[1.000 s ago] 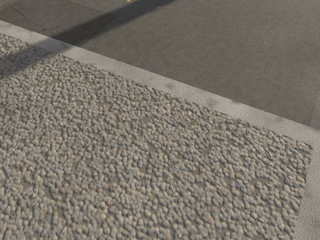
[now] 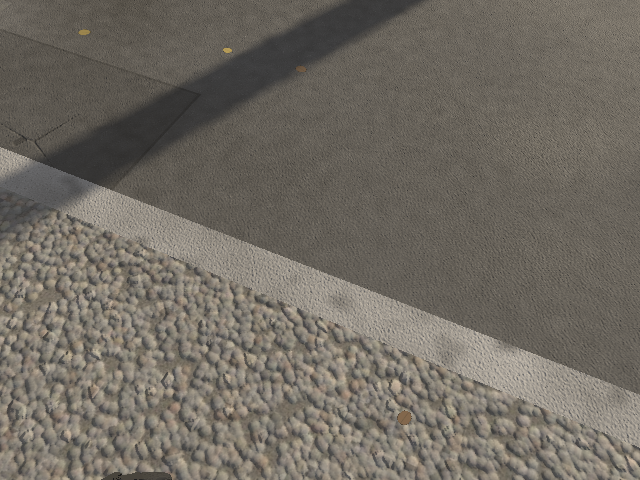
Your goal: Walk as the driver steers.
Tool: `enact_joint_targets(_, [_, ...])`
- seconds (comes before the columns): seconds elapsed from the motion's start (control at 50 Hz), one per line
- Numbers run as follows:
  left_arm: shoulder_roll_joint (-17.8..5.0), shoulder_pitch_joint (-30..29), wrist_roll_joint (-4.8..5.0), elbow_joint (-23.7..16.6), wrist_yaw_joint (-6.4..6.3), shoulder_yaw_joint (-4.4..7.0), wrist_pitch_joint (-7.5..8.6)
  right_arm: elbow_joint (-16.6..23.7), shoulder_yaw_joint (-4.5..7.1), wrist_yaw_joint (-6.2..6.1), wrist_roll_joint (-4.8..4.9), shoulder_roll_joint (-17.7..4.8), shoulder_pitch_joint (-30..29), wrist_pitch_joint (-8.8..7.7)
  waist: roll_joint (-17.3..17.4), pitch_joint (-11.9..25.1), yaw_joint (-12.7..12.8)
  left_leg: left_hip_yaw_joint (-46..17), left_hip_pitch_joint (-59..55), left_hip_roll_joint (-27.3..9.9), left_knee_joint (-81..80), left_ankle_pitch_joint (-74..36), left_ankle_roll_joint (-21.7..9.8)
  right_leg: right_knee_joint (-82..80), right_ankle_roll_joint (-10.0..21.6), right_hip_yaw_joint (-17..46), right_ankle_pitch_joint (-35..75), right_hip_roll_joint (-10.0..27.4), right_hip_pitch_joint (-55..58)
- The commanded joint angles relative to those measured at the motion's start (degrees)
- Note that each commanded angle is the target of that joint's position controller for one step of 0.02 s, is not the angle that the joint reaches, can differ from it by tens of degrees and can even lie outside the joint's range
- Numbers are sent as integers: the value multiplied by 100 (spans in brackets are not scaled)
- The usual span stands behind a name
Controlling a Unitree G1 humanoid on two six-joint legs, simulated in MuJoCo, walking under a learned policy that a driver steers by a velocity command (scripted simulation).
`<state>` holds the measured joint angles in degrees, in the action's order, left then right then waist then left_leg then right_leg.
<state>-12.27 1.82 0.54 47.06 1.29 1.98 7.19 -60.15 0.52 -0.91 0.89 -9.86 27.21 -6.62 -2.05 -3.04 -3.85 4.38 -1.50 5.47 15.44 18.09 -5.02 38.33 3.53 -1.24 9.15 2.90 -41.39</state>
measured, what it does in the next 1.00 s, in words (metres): walks ahead: right foot, then left foot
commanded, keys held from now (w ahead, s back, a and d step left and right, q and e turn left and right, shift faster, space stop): shift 0.64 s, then w+shift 0.18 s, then w+q+shift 0.18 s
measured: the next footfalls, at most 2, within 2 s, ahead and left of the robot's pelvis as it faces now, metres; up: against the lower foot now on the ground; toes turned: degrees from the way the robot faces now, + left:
right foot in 0.10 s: +0.31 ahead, -0.08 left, +0.00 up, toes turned +1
left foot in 0.46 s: +0.24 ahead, +0.15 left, +0.00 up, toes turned -1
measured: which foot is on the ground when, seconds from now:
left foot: down 0.00-0.10, up 0.12-0.44, down 0.46-0.98, up 1.00-1.00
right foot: up 0.00-0.08, down 0.10-0.70, up 0.72-0.96, down 0.98-1.00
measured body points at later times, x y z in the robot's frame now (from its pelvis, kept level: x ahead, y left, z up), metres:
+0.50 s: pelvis +0.18 +0.01 -0.01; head +0.18 +0.02 +0.44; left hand +0.27 +0.25 -0.15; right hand +0.25 -0.25 -0.14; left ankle +0.20 +0.14 -0.74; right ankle +0.26 -0.08 -0.74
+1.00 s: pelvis +0.32 -0.03 -0.01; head +0.34 -0.04 +0.44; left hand +0.48 +0.24 -0.11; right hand +0.28 -0.29 -0.16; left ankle +0.20 +0.14 -0.72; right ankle +0.37 -0.15 -0.74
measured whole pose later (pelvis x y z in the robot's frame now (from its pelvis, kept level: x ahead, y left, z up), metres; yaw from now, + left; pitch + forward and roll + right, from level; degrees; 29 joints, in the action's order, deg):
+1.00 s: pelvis +0.32 -0.03 -0.01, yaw +4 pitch +3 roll +0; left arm -14.5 5.4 -2.0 50.5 1.8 3.2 5.8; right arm -60.6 4.6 0.3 -1.2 -12.9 25.7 -3.9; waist 1.8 1.8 -3.0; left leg -5.9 9.7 -3.1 36.6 26.1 -3.5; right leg 31.1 0.3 -4.2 -12.8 1.9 -21.0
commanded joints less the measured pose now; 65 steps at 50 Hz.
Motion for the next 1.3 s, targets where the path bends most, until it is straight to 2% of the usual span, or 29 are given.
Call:
enact_joint_targets(0.02, [-255,-177,1,-383,100,12,38,205,155,-166,21,-1088,-10,-30,785,132,317,-385,960,-1176,21,-4783,31,-971,55,-257,919,-562,1870])
enact_joint_targets(0.08, [-780,1431,-73,130,68,235,19,305,180,-169,-70,-1133,-509,141,884,823,1207,-395,372,-1153,1813,-5690,240,-1193,264,-140,667,-754,3214])
enact_joint_targets(0.1, [-997,2085,-169,351,14,285,12,437,155,-108,-101,-1092,-713,157,528,1186,1473,-303,714,-839,3300,-4540,370,-1334,506,308,2361,-134,4055])
enact_joint_targets(0.12, [-1186,2215,-422,423,20,213,-35,269,-37,-8,-205,-276,483,182,-1246,2138,814,-291,2452,-35,5988,969,699,-366,1639,1901,5436,1557,5961])
enact_joint_targets(0.14, [-717,2279,-402,439,55,77,-33,-74,-96,113,9,-207,1410,130,-1146,3259,699,-1663,2960,171,7010,2122,653,-703,2338,3391,4990,2132,6559])
enact_joint_targets(0.16, [-642,1634,-233,256,64,78,-86,79,23,148,75,-694,775,136,-479,2602,733,-1684,3132,-150,6950,1792,634,-1111,2132,2918,3849,1828,5634])
enact_joint_targets(0.2, [-360,503,-53,72,33,-62,-153,407,157,15,-12,-894,-471,292,641,1178,384,-1112,3131,-623,6104,1116,715,-1881,1549,2111,1459,1323,3570])
enact_joint_targets(0.26, [-483,271,-247,185,14,-60,-234,452,136,-118,-71,-479,-442,565,-21,719,48,-794,1964,-803,4410,755,765,-2323,1131,1257,708,688,1915])
enact_joint_targets(0.3, [-567,482,-315,283,-51,-27,-246,450,108,-211,-71,-386,-568,613,-280,934,100,-692,1703,-762,3490,786,788,-2301,1120,1069,697,613,1958])
enact_joint_targets(0.36, [-761,551,-182,309,-145,37,-347,435,173,-249,-74,-616,-848,758,-365,1116,191,-648,1365,-769,2694,20,692,-2576,977,1293,-2125,656,1880])
enact_joint_targets(0.44, [-601,613,-66,407,-246,-3,-491,369,210,-201,-236,-636,-1021,781,-343,462,82,-487,961,-714,1571,-392,360,-2722,319,1292,-4527,376,1188])
enact_joint_targets(0.48, [-603,951,-32,466,-286,50,-524,312,297,-195,-205,-1097,-1104,711,478,59,423,-905,1821,-1028,895,665,49,-2227,-27,674,-3994,-150,1554])
enact_joint_targets(0.54, [-396,1004,-110,566,-345,33,-543,264,212,-169,-176,-721,-1459,501,1060,102,616,-1084,2864,-1051,177,1296,182,-1439,-105,321,-2516,-296,2957])
enact_joint_targets(0.66, [-505,1114,-71,845,-307,75,-549,68,258,-162,-68,-828,-902,372,393,347,369,-867,2122,-841,551,1013,141,-1257,66,217,-3104,-353,2740])
enact_joint_targets(0.7, [-660,698,64,681,-254,143,-454,32,388,-138,31,-1196,-338,327,635,29,40,-1824,1689,-1455,-6,2892,-422,-630,131,126,-4419,-435,1507])
enact_joint_targets(0.72, [-436,299,152,478,-187,89,-339,-8,473,-133,83,-1444,-159,246,1165,-222,-70,-2903,1202,-2232,-619,3288,-803,-21,128,-74,-3657,-430,751])
enact_joint_targets(0.76, [-558,-14,179,344,-78,136,-149,29,478,-140,15,-1278,-183,71,1042,-378,-86,-3700,402,-2877,-915,2584,-1082,1101,223,368,-3078,45,-495])
enact_joint_targets(0.8, [-533,113,171,387,-31,148,-38,111,435,-76,41,-1078,-250,-3,714,-177,37,-3222,-185,-2675,-762,1835,-858,1295,208,426,-2840,266,-961])
enact_joint_targets(0.86, [-373,-110,120,355,2,115,49,278,427,-14,92,-1053,-418,83,824,-104,79,-2104,837,-1958,-792,955,-532,62,-69,-51,-2459,22,623])
enact_joint_targets(0.88, [-264,-82,-369,191,222,80,-158,219,461,66,-357,-1096,-428,152,1063,-170,132,-1698,1421,-1568,-849,947,-535,-215,-225,-448,-2582,-282,1417])
enact_joint_targets(0.94, [-480,1032,-195,403,197,194,-309,327,576,119,-258,-1243,-760,221,873,-131,686,-1600,2771,-1407,-205,1145,-503,-921,-403,-640,-2194,-503,3693])
enact_joint_targets(0.96, [-737,1957,-186,651,81,301,-253,418,566,128,-250,-1198,-985,177,537,214,1138,-1458,3357,-1129,707,675,-421,-960,-382,-474,-2353,-399,4943])
enact_joint_targets(0.98, [-1351,3135,-295,834,-59,474,-154,608,517,150,-242,-967,-1363,102,-582,812,1813,-886,4109,-517,2872,449,-242,-1596,-296,868,-3776,766,6059])
enact_joint_targets(1.0, [-2012,3458,-383,837,-153,554,-121,1055,364,142,-133,-285,-1450,42,-2047,1054,1624,-615,5180,-159,4729,1331,-180,-2972,-55,3514,-6215,2254,6065])
enact_joint_targets(1.02, [-1660,2598,-374,658,-203,466,-177,1081,393,187,-158,-496,-1384,93,-1314,735,1088,-1039,5298,-633,5637,620,-306,-3175,253,4151,-6606,2466,5143])
enact_joint_targets(1.04, [-1227,1836,-318,425,-170,359,-166,1115,415,261,-191,-614,-1553,134,-554,253,807,-988,5346,-953,5786,-27,-307,-3021,184,3303,-5925,2231,4539])
enact_joint_targets(1.06, [-953,1537,-262,371,-124,293,-137,1056,426,338,-202,-593,-1433,169,-286,138,621,-929,5071,-1133,5676,-392,-231,-3032,79,2325,-5044,1874,4146])
enact_joint_targets(1.12, [-512,1775,-220,554,-148,162,-76,1165,422,499,-300,-435,-1502,368,-414,5,483,-669,5049,-1252,5832,-908,-101,-3104,-160,735,-3418,1395,3963])
enact_joint_targets(1.3, [-550,2438,-236,856,-247,122,52,2057,239,702,-255,-529,-3310,544,-25,-818,445,395,4787,-968,3502,-1842,-360,-3493,-267,-1466,42,1093,4200])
